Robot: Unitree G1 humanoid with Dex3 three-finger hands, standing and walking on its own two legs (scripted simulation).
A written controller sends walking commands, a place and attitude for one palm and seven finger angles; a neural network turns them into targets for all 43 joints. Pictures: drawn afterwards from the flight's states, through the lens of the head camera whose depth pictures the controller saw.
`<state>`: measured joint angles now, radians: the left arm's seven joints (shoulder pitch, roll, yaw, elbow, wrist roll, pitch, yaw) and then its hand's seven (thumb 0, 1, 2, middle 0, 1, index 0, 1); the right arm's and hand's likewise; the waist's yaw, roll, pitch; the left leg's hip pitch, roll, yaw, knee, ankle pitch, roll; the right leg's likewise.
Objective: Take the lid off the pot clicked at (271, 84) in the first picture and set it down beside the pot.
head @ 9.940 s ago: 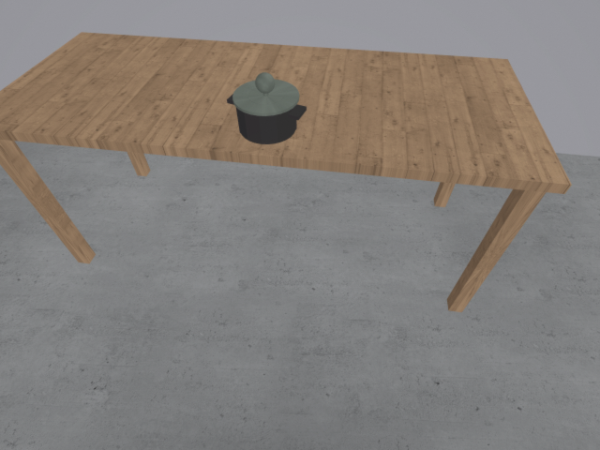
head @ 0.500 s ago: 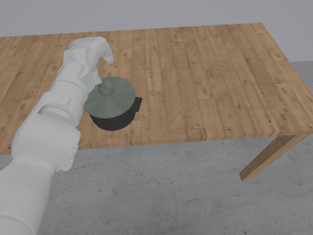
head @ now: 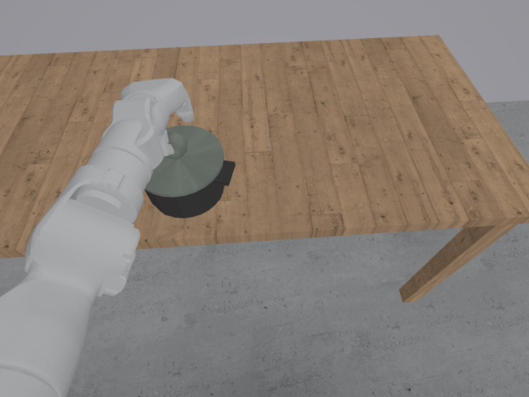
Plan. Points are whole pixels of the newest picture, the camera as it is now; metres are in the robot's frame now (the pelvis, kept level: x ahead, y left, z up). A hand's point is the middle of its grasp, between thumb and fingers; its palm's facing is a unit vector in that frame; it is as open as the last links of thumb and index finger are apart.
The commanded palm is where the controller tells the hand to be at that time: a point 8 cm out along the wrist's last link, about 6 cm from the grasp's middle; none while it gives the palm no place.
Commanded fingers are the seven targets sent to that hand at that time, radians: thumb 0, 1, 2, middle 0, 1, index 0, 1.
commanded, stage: lower the open fingers around the knob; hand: left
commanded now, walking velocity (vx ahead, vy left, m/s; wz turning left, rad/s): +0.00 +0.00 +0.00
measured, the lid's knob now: (173, 145) +0.54 +0.11 +0.05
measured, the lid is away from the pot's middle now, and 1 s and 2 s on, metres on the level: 0.00 0.00 0.01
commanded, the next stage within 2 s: close the fingers and squeeze the knob in 0.64 s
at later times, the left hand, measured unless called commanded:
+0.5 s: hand (168, 148) +0.51 +0.11 +0.07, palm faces -0.40 -0.04 -0.92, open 10.3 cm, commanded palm +0.53 +0.12 +0.13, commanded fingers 0.00 -0.31 1.41 -0.82 -0.08 -0.82 -0.08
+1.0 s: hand (166, 145) +0.51 +0.12 +0.07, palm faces -0.38 -0.03 -0.92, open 10.1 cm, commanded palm +0.53 +0.11 +0.13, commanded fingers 0.00 0.02 0.96 -0.50 -0.92 -0.50 -0.92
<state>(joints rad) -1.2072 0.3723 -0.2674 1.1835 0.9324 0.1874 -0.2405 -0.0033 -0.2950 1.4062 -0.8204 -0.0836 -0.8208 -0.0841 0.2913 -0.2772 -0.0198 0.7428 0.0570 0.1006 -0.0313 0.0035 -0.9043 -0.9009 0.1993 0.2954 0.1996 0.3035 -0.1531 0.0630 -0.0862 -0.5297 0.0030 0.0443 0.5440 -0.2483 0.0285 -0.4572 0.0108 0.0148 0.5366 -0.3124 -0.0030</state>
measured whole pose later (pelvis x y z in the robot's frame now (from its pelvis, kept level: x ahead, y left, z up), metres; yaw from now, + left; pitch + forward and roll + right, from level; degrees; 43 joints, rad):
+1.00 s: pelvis +0.00 +0.00 +0.00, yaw -1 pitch +16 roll -1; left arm -1.17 0.39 -0.24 1.22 0.96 0.15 -0.17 0.00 -0.09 1.05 -0.56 -0.67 -0.56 -0.67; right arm 0.35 -0.27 -0.04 0.76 0.05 0.10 -0.02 0.00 -0.90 -0.90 0.20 0.30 0.20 0.30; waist -0.18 0.06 -0.10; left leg -0.60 0.01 0.05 0.59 -0.27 0.03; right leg -0.52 0.02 0.02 0.57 -0.32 0.00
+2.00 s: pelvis +0.00 +0.00 +0.00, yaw -1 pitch +15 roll -1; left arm -1.18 0.39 -0.24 1.22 0.95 0.15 -0.18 -0.01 0.25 0.60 -0.66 -0.99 -0.67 -1.00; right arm 0.34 -0.27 -0.03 0.76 0.05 0.11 -0.03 0.00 -0.90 -0.90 0.20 0.30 0.20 0.30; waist -0.18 0.07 -0.10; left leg -0.59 0.01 0.05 0.59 -0.27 0.03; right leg -0.52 0.02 0.02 0.57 -0.32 0.00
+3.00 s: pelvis +0.00 +0.00 +0.00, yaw -1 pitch +13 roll -1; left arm -1.13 0.39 -0.23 1.15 0.93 0.15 -0.21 0.00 0.25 0.61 -0.66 -0.99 -0.68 -0.99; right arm 0.34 -0.27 -0.03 0.76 0.05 0.08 -0.03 0.00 -0.90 -0.90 0.20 0.30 0.20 0.30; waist -0.16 0.07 -0.10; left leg -0.52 0.01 0.05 0.54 -0.25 0.03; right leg -0.44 0.02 0.02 0.52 -0.30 0.00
